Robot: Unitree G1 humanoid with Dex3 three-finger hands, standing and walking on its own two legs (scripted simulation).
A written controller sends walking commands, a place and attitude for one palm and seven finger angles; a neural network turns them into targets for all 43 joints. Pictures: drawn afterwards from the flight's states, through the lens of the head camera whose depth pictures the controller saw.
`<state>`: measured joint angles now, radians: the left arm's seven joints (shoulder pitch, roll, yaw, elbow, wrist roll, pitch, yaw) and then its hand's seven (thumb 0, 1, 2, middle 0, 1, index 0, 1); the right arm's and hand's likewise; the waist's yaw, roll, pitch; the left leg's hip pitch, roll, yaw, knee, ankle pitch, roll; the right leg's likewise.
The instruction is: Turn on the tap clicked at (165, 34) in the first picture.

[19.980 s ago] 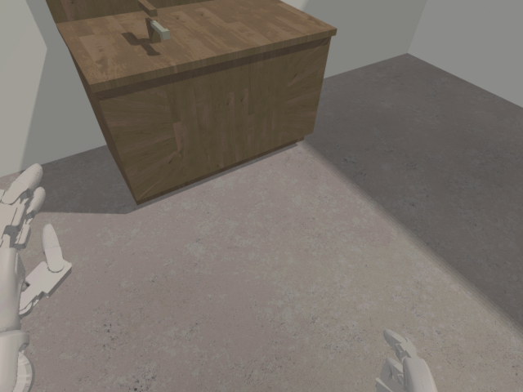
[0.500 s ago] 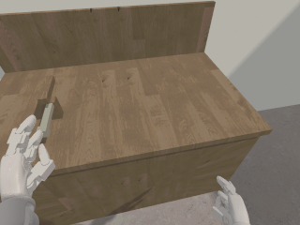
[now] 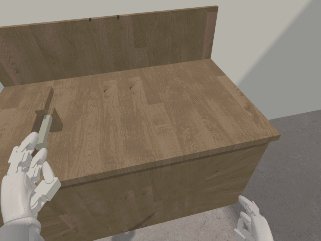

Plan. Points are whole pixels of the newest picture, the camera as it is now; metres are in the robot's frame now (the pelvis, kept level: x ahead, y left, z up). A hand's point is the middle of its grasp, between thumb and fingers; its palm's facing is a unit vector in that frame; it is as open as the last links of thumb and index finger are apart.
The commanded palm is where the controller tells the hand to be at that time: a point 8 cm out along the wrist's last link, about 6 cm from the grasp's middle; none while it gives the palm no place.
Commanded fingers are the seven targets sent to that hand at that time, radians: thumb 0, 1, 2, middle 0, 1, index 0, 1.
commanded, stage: turn the palm inward beside the body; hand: left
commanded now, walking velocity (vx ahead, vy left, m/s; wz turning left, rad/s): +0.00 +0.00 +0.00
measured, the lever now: (40, 143) +0.35 +0.42 +0.03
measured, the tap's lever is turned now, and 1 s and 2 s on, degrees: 0 0 0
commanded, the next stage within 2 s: reach beside the lever's end, fingers flat in 0.32 s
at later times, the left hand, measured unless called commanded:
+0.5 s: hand (67, 173) +0.20 +0.22 +0.14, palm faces +0.49 -0.86 -0.12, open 7.5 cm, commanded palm +0.16 +0.27 +0.14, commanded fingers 0.00 0.90 0.90 -0.20 -0.30 -0.20 -0.30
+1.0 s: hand (49, 169) +0.23 +0.29 +0.11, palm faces +0.54 -0.84 -0.12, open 7.5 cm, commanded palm +0.19 +0.33 +0.11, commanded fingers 0.00 0.90 0.90 -0.19 -0.28 -0.19 -0.28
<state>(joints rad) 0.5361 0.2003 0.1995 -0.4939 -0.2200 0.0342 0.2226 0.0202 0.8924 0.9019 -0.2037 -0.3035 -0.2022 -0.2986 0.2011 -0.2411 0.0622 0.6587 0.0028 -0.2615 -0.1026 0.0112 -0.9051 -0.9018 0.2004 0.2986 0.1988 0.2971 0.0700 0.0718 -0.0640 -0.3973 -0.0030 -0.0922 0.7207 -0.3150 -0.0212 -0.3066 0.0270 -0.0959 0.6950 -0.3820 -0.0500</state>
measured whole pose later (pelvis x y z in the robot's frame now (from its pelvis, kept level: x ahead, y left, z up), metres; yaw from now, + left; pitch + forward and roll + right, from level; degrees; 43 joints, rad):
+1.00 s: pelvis +0.01 +0.01 +0.00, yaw -1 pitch +3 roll -1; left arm 0.34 0.24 0.35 -0.13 -0.25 -0.08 0.14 0.02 0.89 0.90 -0.20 -0.30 -0.20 -0.29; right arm 0.20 -0.25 0.04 0.69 0.01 -0.27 -0.10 0.01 -0.91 -0.90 0.20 0.30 0.20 0.30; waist 0.05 0.05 -0.06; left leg -0.45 -0.01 -0.07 0.71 -0.31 -0.02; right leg -0.37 0.02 -0.08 0.69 -0.38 -0.04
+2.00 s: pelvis +0.00 +0.03 -0.03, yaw -2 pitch +12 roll -3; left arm -0.12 0.47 0.65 0.59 -0.24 -0.32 -0.08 0.02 0.89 0.90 -0.16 -0.18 -0.16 -0.17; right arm 0.24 -0.27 0.03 0.70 -0.02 -0.14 -0.10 0.01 -0.91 -0.90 0.20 0.30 0.20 0.30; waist 0.00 0.03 -0.10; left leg -0.77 0.00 -0.07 0.93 -0.38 0.01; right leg -0.66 0.03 -0.08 0.86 -0.42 -0.01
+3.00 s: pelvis +0.00 +0.03 -0.04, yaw -3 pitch +16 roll -4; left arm -0.19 0.53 0.70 0.68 -0.22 -0.33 -0.11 0.02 0.89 0.90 -0.15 -0.15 -0.15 -0.15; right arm 0.25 -0.27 0.03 0.65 -0.02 -0.09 -0.08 0.00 -0.91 -0.90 0.20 0.30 0.20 0.30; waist -0.02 0.03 -0.13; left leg -0.88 0.01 -0.08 1.02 -0.42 0.01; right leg -0.76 0.04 -0.08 0.94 -0.45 -0.01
